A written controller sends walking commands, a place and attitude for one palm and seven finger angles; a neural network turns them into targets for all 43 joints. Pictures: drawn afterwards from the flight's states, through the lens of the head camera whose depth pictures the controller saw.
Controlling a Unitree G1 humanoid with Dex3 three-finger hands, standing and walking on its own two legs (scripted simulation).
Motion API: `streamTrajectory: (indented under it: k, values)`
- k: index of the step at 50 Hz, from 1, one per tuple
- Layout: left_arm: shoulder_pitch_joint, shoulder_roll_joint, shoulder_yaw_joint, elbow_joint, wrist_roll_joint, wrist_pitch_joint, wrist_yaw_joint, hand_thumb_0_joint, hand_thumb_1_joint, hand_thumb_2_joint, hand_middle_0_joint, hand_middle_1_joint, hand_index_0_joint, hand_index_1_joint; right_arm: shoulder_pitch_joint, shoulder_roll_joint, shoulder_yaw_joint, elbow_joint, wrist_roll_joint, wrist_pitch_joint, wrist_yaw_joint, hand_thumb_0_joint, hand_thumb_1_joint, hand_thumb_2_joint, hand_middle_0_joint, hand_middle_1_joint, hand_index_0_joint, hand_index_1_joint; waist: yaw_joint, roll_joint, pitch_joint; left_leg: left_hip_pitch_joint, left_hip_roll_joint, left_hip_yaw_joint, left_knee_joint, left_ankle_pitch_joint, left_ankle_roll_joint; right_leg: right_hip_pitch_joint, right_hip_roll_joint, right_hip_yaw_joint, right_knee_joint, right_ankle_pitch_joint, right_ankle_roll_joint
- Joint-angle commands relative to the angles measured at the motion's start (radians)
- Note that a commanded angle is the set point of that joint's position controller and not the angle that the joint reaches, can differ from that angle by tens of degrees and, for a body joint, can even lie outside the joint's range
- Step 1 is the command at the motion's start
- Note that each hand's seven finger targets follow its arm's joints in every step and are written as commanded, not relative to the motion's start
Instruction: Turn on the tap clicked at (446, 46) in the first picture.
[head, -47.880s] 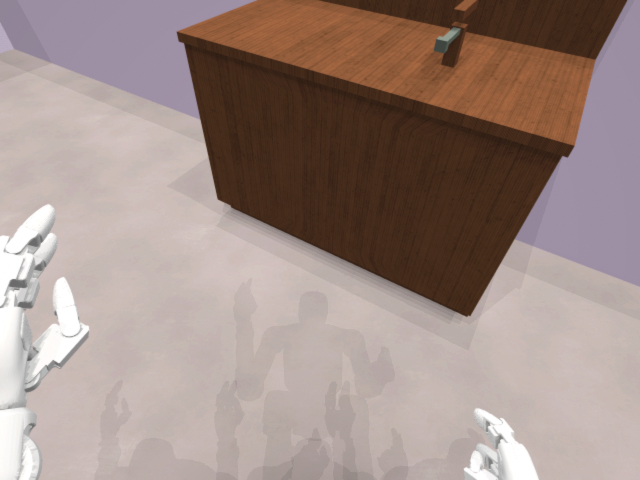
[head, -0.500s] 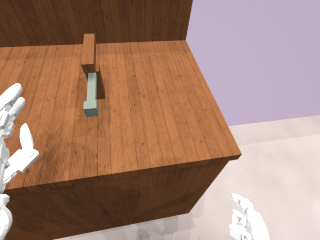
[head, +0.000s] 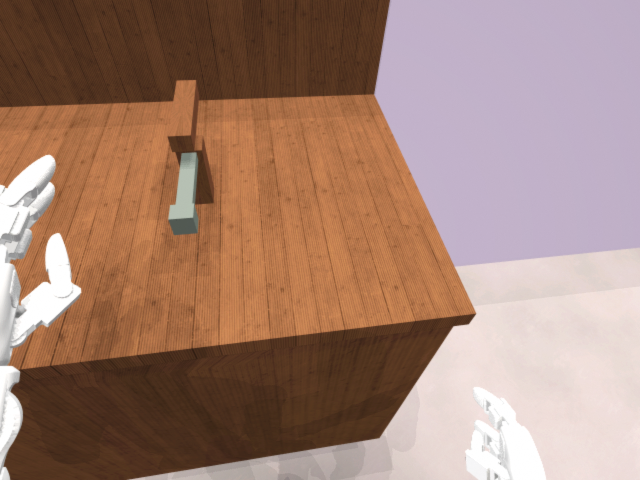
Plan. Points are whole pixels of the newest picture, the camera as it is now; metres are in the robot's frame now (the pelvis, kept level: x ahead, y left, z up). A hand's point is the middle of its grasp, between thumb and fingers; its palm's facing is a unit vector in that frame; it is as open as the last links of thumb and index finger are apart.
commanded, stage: come to a stop and stand still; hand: left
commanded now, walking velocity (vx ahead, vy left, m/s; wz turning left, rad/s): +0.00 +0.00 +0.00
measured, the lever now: (184, 219) +0.36 +0.23 +0.12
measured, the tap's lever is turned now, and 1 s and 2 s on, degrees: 0 0 0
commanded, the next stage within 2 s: look again from close up in 0.82 s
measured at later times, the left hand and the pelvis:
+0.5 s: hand (103, 258) +0.26 +0.25 +0.17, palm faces +0.35 -0.87 -0.34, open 7.4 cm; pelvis +0.03 +0.02 +0.00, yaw -3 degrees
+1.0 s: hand (99, 269) +0.25 +0.26 +0.16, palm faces +0.36 -0.87 -0.33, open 7.4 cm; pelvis +0.02 +0.02 +0.00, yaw -3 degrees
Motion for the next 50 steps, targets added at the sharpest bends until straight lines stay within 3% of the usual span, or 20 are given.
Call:
streamTrajectory:
  k: [1, 2, 3, 5, 6, 8, 10, 11, 13, 16, 19, 23, 31, 32, 36, 37, 43, 46, 47, 50]
  values:
    - [-0.114, -0.049, -0.025, 0.054, -0.038, -0.077, -0.015, 0.0, 0.9, 0.9, -0.2, -0.3, -0.2, -0.3, -0.045, -0.1, -0.04, -0.133, 0.013, -0.08, 0.019, 0.0, -0.9, -0.9, 0.2, 0.3, 0.2, 0.3, -0.037, 0.192, -0.186, 0.141, 0.082, 0.005, -0.074, 0.052, -0.033, 0.014, -0.086, 0.21, -0.094, 0.026, -0.058]
    - [-0.147, 0.013, -0.001, -0.07, -0.028, -0.081, -0.005, 0.0, 0.9, 0.9, -0.2, -0.3, -0.2, -0.3, -0.028, -0.13, -0.05, -0.143, 0.006, -0.073, 0.029, 0.0, -0.9, -0.9, 0.2, 0.3, 0.2, 0.3, -0.042, 0.206, -0.19, 0.072, 0.098, -0.02, -0.122, 0.009, -0.028, 0.077, -0.072, 0.176, -0.058, -0.003, -0.043]
    - [-0.134, 0.009, -0.018, -0.122, -0.027, -0.083, 0.002, 0.0, 0.9, 0.9, -0.2, -0.3, -0.2, -0.3, -0.053, -0.124, -0.044, -0.156, 0.008, -0.074, 0.037, 0.0, -0.9, -0.9, 0.2, 0.3, 0.2, 0.3, -0.033, 0.175, -0.159, 0.014, 0.107, -0.037, -0.151, -0.052, -0.02, 0.097, -0.059, 0.165, -0.045, -0.041, -0.034]
    - [-0.054, 0.044, 0.01, -0.15, -0.019, -0.081, 0.017, 0.0, 0.9, 0.9, -0.2, -0.3, -0.2, -0.3, -0.058, -0.12, -0.039, -0.172, 0.007, -0.072, 0.041, 0.0, -0.9, -0.9, 0.2, 0.3, 0.2, 0.3, -0.023, 0.043, -0.115, -0.066, 0.107, -0.049, -0.182, -0.172, -0.012, 0.11, -0.047, 0.159, -0.061, -0.123, -0.018]
    - [-0.001, 0.068, 0.049, -0.148, -0.024, -0.075, 0.029, 0.0, 0.9, 0.9, -0.2, -0.3, -0.2, -0.3, -0.088, -0.115, -0.032, -0.171, 0.015, -0.068, 0.042, 0.0, -0.9, -0.9, 0.2, 0.3, 0.2, 0.3, -0.02, 0.026, -0.108, -0.064, 0.111, -0.037, -0.187, -0.195, -0.012, 0.104, -0.032, 0.139, -0.058, -0.133, -0.012]
    - [-0.021, 0.112, 0.105, -0.181, -0.019, -0.082, 0.034, 0.0, 0.9, 0.9, -0.2, -0.3, -0.2, -0.3, -0.075, -0.115, -0.034, -0.188, 0.008, -0.06, 0.029, 0.0, -0.9, -0.9, 0.2, 0.3, 0.2, 0.3, -0.028, -0.054, -0.094, -0.105, 0.109, -0.057, -0.189, -0.238, -0.009, 0.103, -0.035, 0.135, -0.073, -0.169, -0.007]
    - [-0.021, 0.142, 0.159, -0.175, -0.023, -0.09, 0.037, 0.0, 0.9, 0.9, -0.2, -0.3, -0.2, -0.3, -0.072, -0.109, -0.034, -0.189, 0.003, -0.059, 0.014, 0.0, -0.9, -0.9, 0.2, 0.3, 0.2, 0.3, -0.036, -0.068, -0.086, -0.098, 0.099, -0.058, -0.172, -0.215, -0.009, 0.086, -0.041, 0.149, -0.1, -0.176, -0.011]
    - [-0.05, 0.187, 0.199, -0.22, -0.025, -0.095, 0.041, 0.0, 0.9, 0.9, -0.2, -0.3, -0.2, -0.3, -0.093, -0.114, -0.031, -0.187, 0.004, -0.055, 0.011, 0.0, -0.9, -0.9, 0.2, 0.3, 0.2, 0.3, -0.038, -0.014, -0.092, -0.08, 0.097, -0.053, -0.171, -0.195, -0.013, 0.081, -0.036, 0.137, -0.088, -0.164, -0.011]
    - [-0.055, 0.142, 0.169, -0.218, -0.027, -0.102, 0.036, 0.0, 0.9, 0.9, -0.2, -0.3, -0.2, -0.3, -0.077, -0.103, -0.031, -0.186, 0.0, -0.059, 0.002, 0.0, -0.9, -0.9, 0.2, 0.3, 0.2, 0.3, -0.044, 0.057, -0.112, -0.076, 0.103, -0.061, -0.171, -0.149, -0.006, 0.113, -0.039, 0.128, -0.057, -0.078, -0.016]
    - [-0.065, 0.132, 0.151, -0.278, -0.026, -0.112, 0.033, 0.0, 0.9, 0.9, -0.2, -0.3, -0.2, -0.3, -0.085, -0.103, -0.031, -0.173, 0.001, -0.077, 0.004, 0.0, -0.9, -0.9, 0.2, 0.3, 0.2, 0.3, -0.046, 0.126, -0.164, -0.01, 0.101, -0.052, -0.143, 0.017, -0.018, 0.145, -0.04, 0.108, -0.019, 0.067, -0.017]
    - [-0.005, 0.083, 0.105, -0.268, -0.025, -0.103, 0.03, 0.0, 0.9, 0.9, -0.2, -0.3, -0.2, -0.3, -0.059, -0.109, -0.039, -0.158, 0.0, -0.084, 0.011, 0.0, -0.9, -0.9, 0.2, 0.3, 0.2, 0.3, -0.045, 0.093, -0.193, 0.051, 0.106, -0.042, -0.099, 0.216, -0.03, 0.154, -0.042, 0.101, -0.014, 0.188, -0.014]
    - [0.021, 0.058, 0.082, -0.248, -0.021, -0.08, 0.033, 0.0, 0.9, 0.9, -0.2, -0.3, -0.2, -0.3, -0.056, -0.119, -0.047, -0.147, 0.0, -0.067, 0.016, 0.0, -0.9, -0.9, 0.2, 0.3, 0.2, 0.3, -0.051, 0.048, -0.18, 0.075, 0.116, -0.039, -0.089, 0.312, -0.05, 0.138, -0.037, 0.09, -0.011, 0.228, -0.011]
    - [-0.011, 0.099, 0.123, -0.303, -0.019, -0.064, 0.043, 0.0, 0.9, 0.9, -0.2, -0.3, -0.2, -0.3, -0.097, -0.107, -0.039, -0.165, 0.001, -0.027, 0.002, 0.0, -0.9, -0.9, 0.2, 0.3, 0.2, 0.3, -0.051, 0.096, -0.167, 0.076, 0.118, -0.038, -0.12, 0.251, -0.055, 0.135, -0.031, 0.09, -0.014, 0.185, -0.011]
    - [-0.003, 0.066, 0.092, -0.279, -0.021, -0.062, 0.039, 0.0, 0.9, 0.9, -0.2, -0.3, -0.2, -0.3, -0.087, -0.109, -0.037, -0.166, -0.004, -0.02, 0.001, 0.0, -0.9, -0.9, 0.2, 0.3, 0.2, 0.3, -0.052, 0.09, -0.153, 0.054, 0.123, -0.044, -0.129, 0.228, -0.048, 0.136, -0.031, 0.085, -0.022, 0.166, -0.01]
    - [-0.008, 0.081, 0.107, -0.279, -0.02, -0.049, 0.045, 0.0, 0.9, 0.9, -0.2, -0.3, -0.2, -0.3, -0.1, -0.102, -0.034, -0.174, 0.0, -0.017, -0.003, 0.0, -0.9, -0.9, 0.2, 0.3, 0.2, 0.3, -0.049, 0.071, -0.145, 0.046, 0.122, -0.038, -0.142, 0.14, -0.045, 0.146, -0.033, 0.098, -0.043, 0.15, -0.009]
    - [0.006, 0.046, 0.075, -0.237, -0.023, -0.044, 0.041, 0.0, 0.9, 0.9, -0.2, -0.3, -0.2, -0.3, -0.087, -0.105, -0.032, -0.172, -0.006, -0.011, -0.004, 0.0, -0.9, -0.9, 0.2, 0.3, 0.2, 0.3, -0.053, 0.048, -0.132, 0.029, 0.118, -0.039, -0.146, 0.112, -0.039, 0.143, -0.035, 0.096, -0.057, 0.143, -0.009]
    - [-0.037, 0.048, 0.059, -0.25, -0.015, -0.034, 0.043, 0.0, 0.9, 0.9, -0.2, -0.3, -0.2, -0.3, -0.088, -0.106, -0.034, -0.18, -0.003, -0.009, -0.006, 0.0, -0.9, -0.9, 0.2, 0.3, 0.2, 0.3, -0.053, 0.084, -0.118, 0.011, 0.118, -0.05, -0.177, 0.03, -0.036, 0.153, -0.032, 0.105, -0.068, 0.106, -0.009]
    - [-0.037, 0.081, 0.092, -0.278, -0.011, -0.035, 0.051, 0.0, 0.9, 0.9, -0.2, -0.3, -0.2, -0.3, -0.103, -0.104, -0.032, -0.18, 0.0, -0.011, -0.009, 0.0, -0.9, -0.9, 0.2, 0.3, 0.2, 0.3, -0.05, 0.074, -0.138, 0.025, 0.111, -0.049, -0.17, 0.053, -0.039, 0.165, -0.032, 0.102, -0.066, 0.124, -0.01]
    - [-0.021, 0.053, 0.07, -0.256, -0.015, -0.037, 0.047, 0.0, 0.9, 0.9, -0.2, -0.3, -0.2, -0.3, -0.091, -0.107, -0.031, -0.174, -0.006, -0.006, -0.009, 0.0, -0.9, -0.9, 0.2, 0.3, 0.2, 0.3, -0.053, 0.067, -0.142, 0.016, 0.108, -0.051, -0.171, 0.051, -0.036, 0.171, -0.031, 0.095, -0.07, 0.119, -0.009]
    - [0.005, 0.067, 0.083, -0.274, -0.017, -0.038, 0.047, 0.0, 0.9, 0.9, -0.2, -0.3, -0.2, -0.3, -0.087, -0.106, -0.036, -0.182, -0.003, -0.009, -0.008, 0.0, -0.9, -0.9, 0.2, 0.3, 0.2, 0.3, -0.051, 0.059, -0.15, 0.023, 0.109, -0.054, -0.154, 0.084, -0.035, 0.186, -0.044, 0.104, -0.072, 0.149, -0.012]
